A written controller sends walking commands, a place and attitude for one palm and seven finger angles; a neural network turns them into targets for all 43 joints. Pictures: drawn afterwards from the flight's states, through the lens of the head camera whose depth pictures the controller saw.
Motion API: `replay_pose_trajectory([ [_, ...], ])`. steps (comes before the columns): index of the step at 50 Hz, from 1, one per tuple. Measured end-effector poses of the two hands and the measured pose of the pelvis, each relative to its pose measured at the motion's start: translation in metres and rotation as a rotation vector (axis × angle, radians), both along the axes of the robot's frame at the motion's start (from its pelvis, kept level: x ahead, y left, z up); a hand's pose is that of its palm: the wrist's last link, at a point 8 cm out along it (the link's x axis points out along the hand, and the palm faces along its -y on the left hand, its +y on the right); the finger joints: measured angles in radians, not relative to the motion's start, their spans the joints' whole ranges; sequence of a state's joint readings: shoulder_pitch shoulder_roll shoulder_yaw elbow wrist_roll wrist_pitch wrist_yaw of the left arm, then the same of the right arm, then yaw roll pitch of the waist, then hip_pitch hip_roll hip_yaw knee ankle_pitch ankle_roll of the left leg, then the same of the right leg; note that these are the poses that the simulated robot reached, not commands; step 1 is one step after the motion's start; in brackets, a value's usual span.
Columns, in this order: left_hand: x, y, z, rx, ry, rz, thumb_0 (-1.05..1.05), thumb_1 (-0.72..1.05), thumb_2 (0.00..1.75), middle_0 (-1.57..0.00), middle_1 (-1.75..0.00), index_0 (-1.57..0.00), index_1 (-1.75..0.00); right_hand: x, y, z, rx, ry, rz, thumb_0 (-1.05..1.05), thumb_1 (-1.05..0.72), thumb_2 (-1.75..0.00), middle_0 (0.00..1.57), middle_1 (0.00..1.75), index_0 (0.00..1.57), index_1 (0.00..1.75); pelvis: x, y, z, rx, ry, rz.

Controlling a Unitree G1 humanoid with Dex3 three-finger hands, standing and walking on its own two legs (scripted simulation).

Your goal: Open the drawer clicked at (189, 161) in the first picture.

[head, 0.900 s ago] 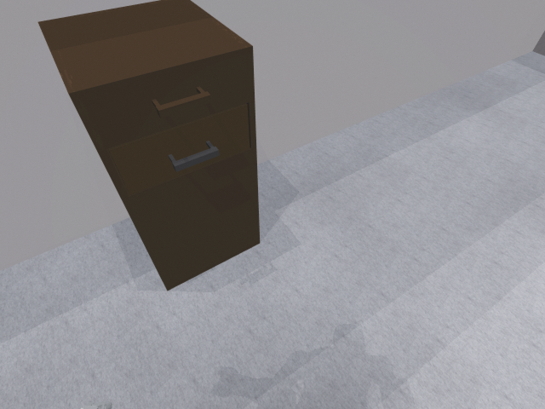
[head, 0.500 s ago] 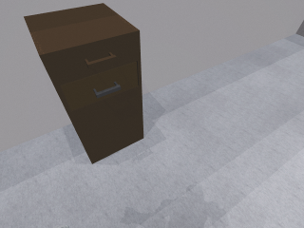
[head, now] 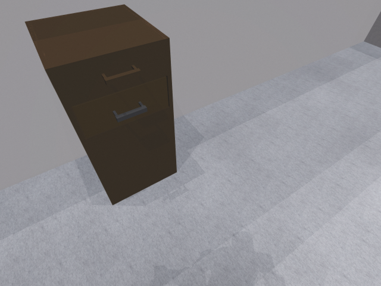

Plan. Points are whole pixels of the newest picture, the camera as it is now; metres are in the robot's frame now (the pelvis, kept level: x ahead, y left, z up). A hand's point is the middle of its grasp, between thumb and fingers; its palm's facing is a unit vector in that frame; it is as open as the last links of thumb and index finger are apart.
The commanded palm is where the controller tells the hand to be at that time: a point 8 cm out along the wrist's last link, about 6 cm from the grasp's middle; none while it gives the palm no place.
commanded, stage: look at it before walking up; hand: left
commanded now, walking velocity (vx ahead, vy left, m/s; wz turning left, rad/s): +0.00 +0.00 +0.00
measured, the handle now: (129, 110) +0.77 +0.29 -0.14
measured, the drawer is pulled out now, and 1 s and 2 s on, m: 0.00 0.00 0.00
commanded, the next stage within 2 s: walk to a spot facing it in 0.54 s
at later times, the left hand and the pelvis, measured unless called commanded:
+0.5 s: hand out of the picture +0.06 +0.25 -0.16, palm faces -0.03 -0.95 -0.31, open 7.4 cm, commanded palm none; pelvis +0.00 +0.01 +0.00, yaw +0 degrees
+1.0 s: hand out of the picture +0.05 +0.20 -0.18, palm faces -0.13 -0.95 -0.28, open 7.4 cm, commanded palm none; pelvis -0.01 -0.01 -0.02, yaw -10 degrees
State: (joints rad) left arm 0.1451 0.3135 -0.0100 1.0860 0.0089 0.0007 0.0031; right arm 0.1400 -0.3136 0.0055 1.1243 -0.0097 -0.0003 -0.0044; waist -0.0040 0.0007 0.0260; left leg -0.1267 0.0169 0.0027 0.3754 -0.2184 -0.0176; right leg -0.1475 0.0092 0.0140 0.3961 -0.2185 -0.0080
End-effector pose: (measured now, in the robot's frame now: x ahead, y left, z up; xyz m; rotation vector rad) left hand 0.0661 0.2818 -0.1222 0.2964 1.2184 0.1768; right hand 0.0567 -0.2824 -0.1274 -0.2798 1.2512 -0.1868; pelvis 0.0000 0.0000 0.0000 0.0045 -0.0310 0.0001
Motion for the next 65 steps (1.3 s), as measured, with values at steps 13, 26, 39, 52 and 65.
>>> replay_pose_trajectory([
  [13, -0.003, 0.002, -0.001, -0.008, -0.003, -0.004, 0.01, 0.90, 0.90, -0.20, -0.30, -0.20, -0.30, -0.003, 0.003, 0.003, -0.003, -0.008, 0.000, 0.00, -0.91, -0.90, 0.20, 0.30, 0.20, 0.30, -0.004, 0.003, 0.001, -0.002, 0.002, -0.002],
  [26, -0.011, 0.009, -0.002, -0.005, 0.019, 0.005, 0.01, 0.90, 0.90, -0.20, -0.30, -0.20, -0.30, -0.002, 0.007, 0.004, -0.007, -0.006, 0.001, 0.00, -0.91, -0.90, 0.20, 0.30, 0.20, 0.30, -0.004, 0.008, 0.001, -0.002, 0.003, -0.002],
  [39, -0.011, 0.010, -0.005, 0.000, 0.045, 0.001, 0.01, 0.91, 0.90, -0.20, -0.30, -0.20, -0.30, 0.002, 0.013, 0.001, -0.005, -0.028, -0.021, 0.00, -0.91, -0.90, 0.20, 0.30, 0.20, 0.30, -0.004, 0.011, -0.001, 0.001, 0.012, -0.038],
  [52, -0.011, -0.046, -0.024, -0.021, 0.093, -0.099, 0.01, 0.91, 0.90, -0.20, -0.30, -0.20, -0.30, -0.045, 0.009, -0.046, 0.107, -0.027, -0.199, 0.00, -0.90, -0.90, 0.20, 0.30, 0.20, 0.30, -0.015, -0.018, -0.028, 0.029, 0.010, -0.199],
  [65, -0.003, -0.080, -0.014, -0.076, 0.100, -0.190, 0.01, 0.90, 0.90, -0.20, -0.30, -0.20, -0.30, -0.067, -0.010, -0.011, 0.058, -0.076, -0.325, 0.00, -0.91, -0.90, 0.20, 0.30, 0.20, 0.30, -0.026, -0.023, -0.005, 0.030, 0.041, -0.319],
])
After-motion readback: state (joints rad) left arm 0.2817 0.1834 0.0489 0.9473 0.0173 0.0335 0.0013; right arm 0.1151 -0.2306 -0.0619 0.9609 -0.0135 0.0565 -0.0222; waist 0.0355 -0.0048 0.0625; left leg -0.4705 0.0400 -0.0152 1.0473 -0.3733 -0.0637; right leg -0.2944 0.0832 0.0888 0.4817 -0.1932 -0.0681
